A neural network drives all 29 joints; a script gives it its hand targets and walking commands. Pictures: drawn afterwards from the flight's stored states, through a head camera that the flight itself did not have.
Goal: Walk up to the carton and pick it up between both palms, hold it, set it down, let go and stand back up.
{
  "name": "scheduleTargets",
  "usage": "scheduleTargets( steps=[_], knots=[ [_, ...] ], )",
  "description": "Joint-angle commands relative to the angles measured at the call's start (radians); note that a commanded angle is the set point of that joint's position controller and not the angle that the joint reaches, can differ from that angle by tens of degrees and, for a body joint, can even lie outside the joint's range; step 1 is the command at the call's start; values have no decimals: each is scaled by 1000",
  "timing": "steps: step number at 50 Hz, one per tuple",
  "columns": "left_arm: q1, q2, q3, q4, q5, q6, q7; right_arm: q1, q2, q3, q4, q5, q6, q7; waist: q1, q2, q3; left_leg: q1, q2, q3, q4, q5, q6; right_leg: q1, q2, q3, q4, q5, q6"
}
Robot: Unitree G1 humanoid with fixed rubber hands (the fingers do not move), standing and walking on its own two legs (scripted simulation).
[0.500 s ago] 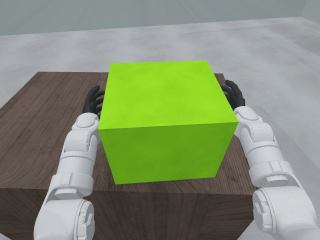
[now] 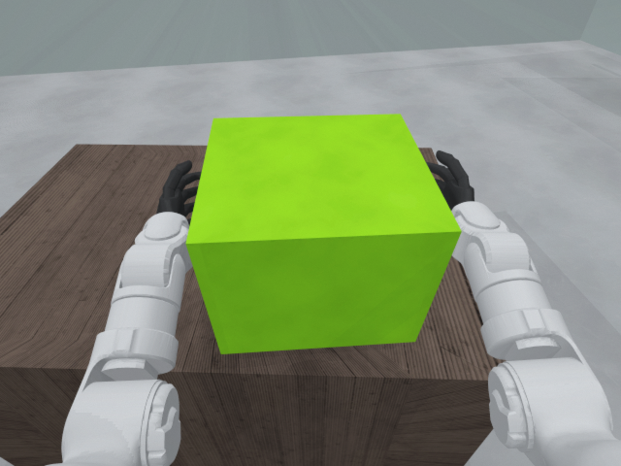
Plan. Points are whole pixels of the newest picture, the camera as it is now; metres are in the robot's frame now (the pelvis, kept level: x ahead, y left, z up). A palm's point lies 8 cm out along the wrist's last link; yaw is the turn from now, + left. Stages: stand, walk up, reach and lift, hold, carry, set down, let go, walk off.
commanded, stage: reach and lift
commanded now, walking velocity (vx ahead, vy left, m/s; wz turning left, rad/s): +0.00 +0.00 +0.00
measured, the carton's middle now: (314, 229) +0.42 +0.02 +0.12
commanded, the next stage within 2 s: hold in 0.08 s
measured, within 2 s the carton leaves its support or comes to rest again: neither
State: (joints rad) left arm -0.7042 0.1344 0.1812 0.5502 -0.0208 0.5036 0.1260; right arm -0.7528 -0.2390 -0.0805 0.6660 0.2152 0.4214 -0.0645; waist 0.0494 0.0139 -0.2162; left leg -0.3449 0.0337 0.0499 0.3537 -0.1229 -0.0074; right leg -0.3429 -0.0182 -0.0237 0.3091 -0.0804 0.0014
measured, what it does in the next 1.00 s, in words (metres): stands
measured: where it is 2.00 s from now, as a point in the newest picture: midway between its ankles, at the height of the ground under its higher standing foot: outside the picture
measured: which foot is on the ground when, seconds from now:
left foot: down 0.00-1.00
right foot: down 0.00-1.00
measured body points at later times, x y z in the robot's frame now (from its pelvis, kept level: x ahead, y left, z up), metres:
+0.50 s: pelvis +0.00 +0.00 +0.00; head -0.04 -0.01 +0.45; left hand +0.39 +0.20 +0.19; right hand +0.41 -0.17 +0.19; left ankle +0.03 +0.12 -0.75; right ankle +0.04 -0.13 -0.75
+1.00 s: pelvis -0.01 +0.00 +0.00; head -0.06 -0.01 +0.45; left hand +0.37 +0.20 +0.20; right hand +0.40 -0.17 +0.21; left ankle +0.03 +0.12 -0.75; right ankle +0.04 -0.13 -0.75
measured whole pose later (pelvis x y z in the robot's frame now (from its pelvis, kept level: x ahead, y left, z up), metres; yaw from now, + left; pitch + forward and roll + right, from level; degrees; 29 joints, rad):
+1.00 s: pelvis -0.01 +0.00 +0.00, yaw +0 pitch +5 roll +0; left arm -0.71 0.15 0.18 0.43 -0.01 0.66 0.10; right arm -0.77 -0.24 -0.09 0.57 0.22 0.55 -0.09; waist 0.04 0.01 -0.22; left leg -0.32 0.03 0.05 0.35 -0.11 -0.01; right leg -0.32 -0.02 -0.02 0.31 -0.07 0.00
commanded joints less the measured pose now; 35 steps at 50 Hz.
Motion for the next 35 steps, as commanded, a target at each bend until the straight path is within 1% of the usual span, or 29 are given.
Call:
scheduleTargets(
  steps=[1, 6, 7, 9, 14, 15, 17, 20, 23, 25, 30, 34, 35],
  knots=[
    [-837, -636, -359, -405, -120, -37, -240, -868, 710, 283, -410, 106, -63, 95, -124, -63, -495, 180, -98, -81, -43, 97, -12, 513, 66, 44, 1, 204, 7],
    [-846, -631, -352, -412, -120, -24, -240, -876, 711, 280, -402, 106, -51, 95, -122, -65, -485, 171, -96, -79, -49, 80, -10, 511, 63, 46, 0, 191, 7],
    [-848, -626, -345, -391, -118, -20, -242, -883, 707, 276, -394, 105, -49, 95, -123, -68, -465, 164, -97, -78, -53, 62, -7, 503, 63, 46, -5, 168, 8],
    [-857, -635, -358, -425, -127, -18, -240, -879, 710, 279, -405, 110, -48, 96, -128, -61, -490, 175, -95, -80, -50, 82, -10, 511, 65, 46, 0, 187, 6],
    [-847, -636, -355, -434, -126, 0, -241, -878, 709, 286, -415, 117, -34, 96, -126, -67, -478, 169, -95, -79, -52, 76, -8, 508, 67, 48, -4, 181, 6],
    [-848, -637, -362, -449, -132, 2, -241, -879, 707, 289, -429, 123, -32, 95, -130, -63, -495, 172, -96, -79, -49, 88, -9, 519, 67, 49, -2, 198, 5],
    [-851, -635, -358, -461, -130, 9, -242, -866, 707, 288, -423, 123, -24, 93, -134, -60, -487, 173, -96, -80, -51, 91, -10, 519, 67, 49, -1, 202, 6],
    [-823, -629, -351, -452, -124, 25, -245, -858, 698, 292, -430, 126, -10, 91, -133, -66, -468, 171, -96, -80, -53, 90, -8, 520, 67, 51, -5, 204, 6],
    [-817, -632, -353, -477, -126, 37, -247, -857, 697, 301, -459, 137, 0, 88, -135, -67, -480, 172, -96, -80, -52, 98, -8, 532, 68, 54, -3, 222, 7],
    [-821, -626, -354, -495, -126, 44, -249, -845, 695, 301, -458, 140, 8, 87, -136, -60, -480, 174, -96, -80, -53, 100, -8, 530, 68, 54, -2, 221, 7],
    [-811, -613, -336, -490, -115, 67, -258, -839, 686, 299, -456, 143, 30, 86, -135, -65, -447, 164, -97, -76, -63, 74, -2, 522, 65, 56, -10, 191, 8],
    [-821, -624, -355, -529, -131, 78, -257, -855, 695, 312, -510, 158, 39, 82, -137, -65, -492, 169, -97, -75, -57, 91, -2, 533, 68, 59, -6, 212, 9],
    [-827, -623, -356, -531, -132, 80, -256, -847, 688, 303, -499, 155, 44, 83, -141, -59, -478, 166, -96, -78, -60, 85, -5, 520, 69, 56, -7, 198, 8]
  ],
)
